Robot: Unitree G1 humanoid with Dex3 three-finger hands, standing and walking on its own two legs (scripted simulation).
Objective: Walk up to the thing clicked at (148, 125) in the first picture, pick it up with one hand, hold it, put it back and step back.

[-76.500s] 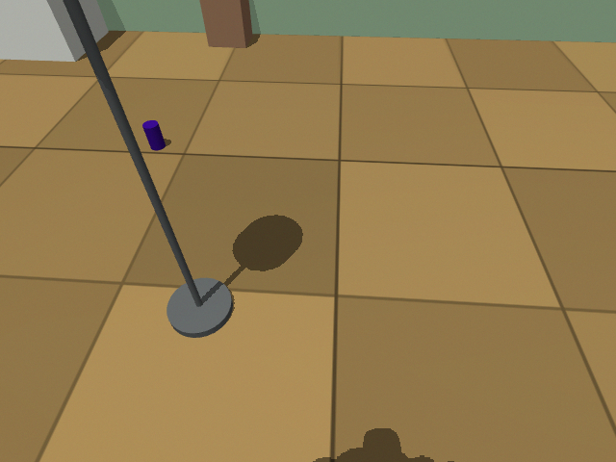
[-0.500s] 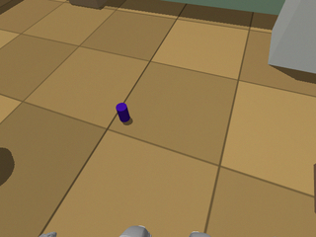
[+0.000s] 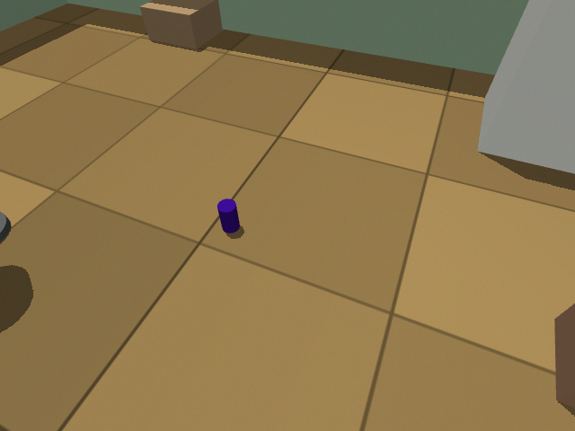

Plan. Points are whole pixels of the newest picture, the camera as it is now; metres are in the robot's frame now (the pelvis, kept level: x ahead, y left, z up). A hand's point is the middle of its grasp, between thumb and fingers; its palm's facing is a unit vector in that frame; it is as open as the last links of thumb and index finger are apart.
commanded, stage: step back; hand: left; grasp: from above
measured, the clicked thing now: (228, 216) +1.09 +0.32 -0.70
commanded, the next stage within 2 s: stand in 0.74 s
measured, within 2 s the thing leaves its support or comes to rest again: neither
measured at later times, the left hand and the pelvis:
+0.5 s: hand out of the picture +0.12 +0.28 -0.14, palm faces -0.02 -0.92 -0.39, open 7.3 cm; pelvis +0.04 +0.01 +0.00, yaw +0 degrees
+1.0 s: hand out of the picture +0.15 +0.27 -0.14, palm faces -0.02 -0.94 -0.33, open 7.3 cm; pelvis +0.04 +0.02 +0.01, yaw +0 degrees
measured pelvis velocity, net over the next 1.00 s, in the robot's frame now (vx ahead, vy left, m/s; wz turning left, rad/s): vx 0.04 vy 0.02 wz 0.00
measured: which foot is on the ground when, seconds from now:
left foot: down 0.00-1.00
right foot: down 0.00-1.00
